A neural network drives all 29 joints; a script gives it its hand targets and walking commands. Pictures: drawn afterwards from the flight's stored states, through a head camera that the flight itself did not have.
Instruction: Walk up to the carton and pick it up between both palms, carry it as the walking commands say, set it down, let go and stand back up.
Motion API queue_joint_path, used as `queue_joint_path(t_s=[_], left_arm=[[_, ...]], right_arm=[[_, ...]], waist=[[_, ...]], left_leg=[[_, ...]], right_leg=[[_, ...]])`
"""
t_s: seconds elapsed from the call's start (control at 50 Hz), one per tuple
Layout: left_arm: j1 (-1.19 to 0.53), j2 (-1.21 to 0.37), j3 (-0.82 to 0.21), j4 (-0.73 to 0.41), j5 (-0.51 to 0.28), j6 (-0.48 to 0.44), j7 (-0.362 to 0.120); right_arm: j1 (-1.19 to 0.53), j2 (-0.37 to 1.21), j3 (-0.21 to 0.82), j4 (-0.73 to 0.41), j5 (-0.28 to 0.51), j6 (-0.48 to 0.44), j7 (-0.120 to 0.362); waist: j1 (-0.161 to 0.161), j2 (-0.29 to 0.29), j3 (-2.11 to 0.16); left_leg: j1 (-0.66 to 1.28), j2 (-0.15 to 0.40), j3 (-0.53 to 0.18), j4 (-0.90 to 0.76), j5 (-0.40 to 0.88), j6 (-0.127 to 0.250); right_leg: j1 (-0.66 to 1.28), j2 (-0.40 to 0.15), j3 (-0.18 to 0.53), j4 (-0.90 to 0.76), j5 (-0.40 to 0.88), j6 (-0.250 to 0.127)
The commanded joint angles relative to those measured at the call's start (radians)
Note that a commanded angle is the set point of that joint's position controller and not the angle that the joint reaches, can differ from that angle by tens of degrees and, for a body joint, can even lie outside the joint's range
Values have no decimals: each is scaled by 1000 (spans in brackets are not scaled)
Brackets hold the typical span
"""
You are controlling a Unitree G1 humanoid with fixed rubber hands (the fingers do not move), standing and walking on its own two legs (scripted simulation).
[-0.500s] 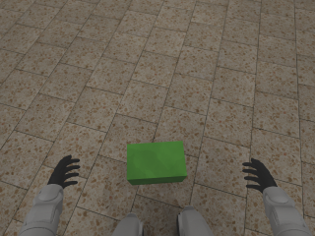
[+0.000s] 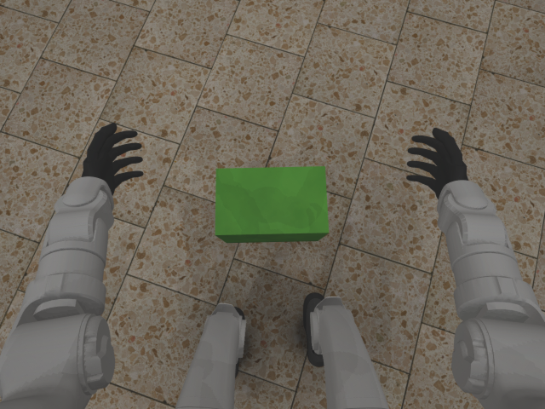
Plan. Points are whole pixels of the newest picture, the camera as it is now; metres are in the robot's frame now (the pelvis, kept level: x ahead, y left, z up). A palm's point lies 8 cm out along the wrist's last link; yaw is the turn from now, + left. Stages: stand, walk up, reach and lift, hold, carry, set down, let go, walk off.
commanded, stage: reach and lift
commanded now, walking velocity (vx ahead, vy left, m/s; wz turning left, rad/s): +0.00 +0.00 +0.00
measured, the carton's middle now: (271, 208) +0.48 +0.01 -0.57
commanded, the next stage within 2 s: none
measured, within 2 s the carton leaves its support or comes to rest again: neither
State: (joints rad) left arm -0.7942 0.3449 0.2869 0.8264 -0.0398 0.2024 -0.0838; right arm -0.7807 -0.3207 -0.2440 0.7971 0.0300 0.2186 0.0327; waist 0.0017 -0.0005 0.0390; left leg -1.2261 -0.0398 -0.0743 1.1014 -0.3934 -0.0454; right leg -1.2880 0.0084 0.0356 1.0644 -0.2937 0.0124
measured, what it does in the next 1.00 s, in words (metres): lowers itself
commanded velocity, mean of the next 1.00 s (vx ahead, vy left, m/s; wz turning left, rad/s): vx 0.00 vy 0.00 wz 0.00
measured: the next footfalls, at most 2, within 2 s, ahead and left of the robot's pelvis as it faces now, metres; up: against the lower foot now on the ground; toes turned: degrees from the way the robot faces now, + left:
none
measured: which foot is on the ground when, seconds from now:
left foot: down 0.00-1.00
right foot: down 0.00-1.00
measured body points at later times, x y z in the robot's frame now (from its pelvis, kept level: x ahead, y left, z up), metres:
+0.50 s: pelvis +0.01 +0.01 -0.03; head +0.31 +0.00 +0.30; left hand +0.50 +0.24 -0.15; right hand +0.50 -0.23 -0.15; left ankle +0.06 +0.14 -0.64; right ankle +0.10 -0.12 -0.64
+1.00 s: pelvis -0.02 +0.01 -0.18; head +0.31 +0.00 +0.12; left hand +0.50 +0.23 -0.30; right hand +0.50 -0.24 -0.31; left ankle +0.06 +0.14 -0.64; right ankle +0.10 -0.12 -0.64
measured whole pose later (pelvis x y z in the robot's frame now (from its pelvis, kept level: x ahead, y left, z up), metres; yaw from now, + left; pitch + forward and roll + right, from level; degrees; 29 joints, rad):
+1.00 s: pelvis -0.02 +0.01 -0.18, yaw +1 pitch +48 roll +2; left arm -1.10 0.35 0.25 0.83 -0.12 0.18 0.01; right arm -1.15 -0.42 -0.28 0.90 0.08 0.17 0.04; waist 0.00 0.00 -0.03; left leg -2.05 -0.07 -0.04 1.77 -0.56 -0.05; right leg -2.12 0.02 0.06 1.72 -0.43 0.04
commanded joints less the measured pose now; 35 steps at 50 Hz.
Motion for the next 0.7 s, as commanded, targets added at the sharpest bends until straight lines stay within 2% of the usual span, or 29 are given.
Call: queue_joint_path(t_s=[0.0,0.16,0.24,0.3,0.4,0.52,0.68], left_arm=[[-263,165,42,-75,-3,-35,-4],[-365,161,66,-55,0,-80,2],[-331,147,79,-70,5,-97,5],[-308,133,83,-106,11,-106,8],[-283,100,74,-135,11,-112,11],[-325,67,45,-92,-2,-108,28],[-397,95,21,-104,-24,-73,68]], right_arm=[[-260,-137,-31,-89,0,-30,-10],[-424,-122,-60,-57,-32,-65,-11],[-395,-109,-84,-48,-59,-77,-9],[-372,-107,-99,-73,-69,-90,-1],[-348,-108,-110,-95,-62,-110,20],[-389,-132,-123,-26,-37,-124,38],[-458,-203,-111,18,-5,-103,43]], waist=[[12,-9,-823],[23,-37,-1000],[15,-53,-1100],[12,-48,-1131],[15,-30,-1095],[6,-18,-1019],[5,5,-1100]], left_leg=[[94,-15,127,-131,103,14],[-42,-19,132,-101,212,11],[-74,-28,138,-85,315,9],[-72,-32,136,-76,381,5],[-69,-31,126,-51,418,1],[-176,-25,118,61,330,-14],[-220,-27,133,253,230,-33]], right_leg=[[590,11,-50,-55,132,32],[603,14,-23,4,315,30],[656,17,-16,32,475,27],[634,19,-18,41,533,26],[485,23,-34,52,493,23],[220,25,-57,155,360,19],[11,33,-89,329,201,19]])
